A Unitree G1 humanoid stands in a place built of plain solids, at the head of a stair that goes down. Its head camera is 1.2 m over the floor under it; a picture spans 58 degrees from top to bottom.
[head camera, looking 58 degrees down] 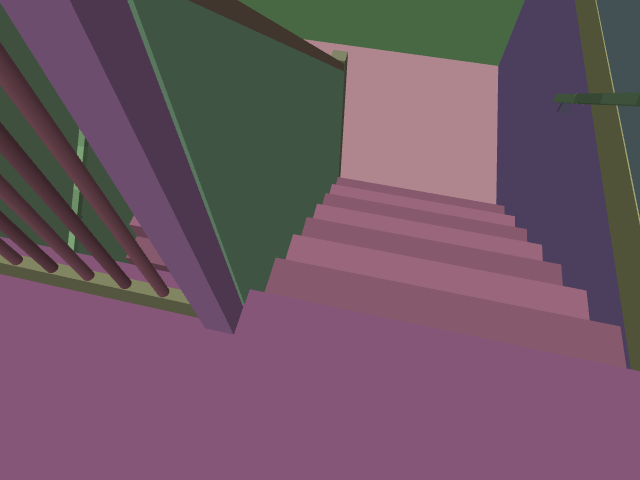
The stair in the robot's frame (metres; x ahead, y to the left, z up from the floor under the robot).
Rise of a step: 0.18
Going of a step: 0.22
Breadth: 1.20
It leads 13 degrees to the right of straight ahead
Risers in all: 8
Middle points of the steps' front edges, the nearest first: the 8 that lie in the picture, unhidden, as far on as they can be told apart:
0.44 -0.37 0.00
0.65 -0.42 -0.18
0.87 -0.47 -0.36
1.08 -0.52 -0.53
1.30 -0.57 -0.71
1.52 -0.62 -0.89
1.73 -0.66 -1.07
1.95 -0.71 -1.25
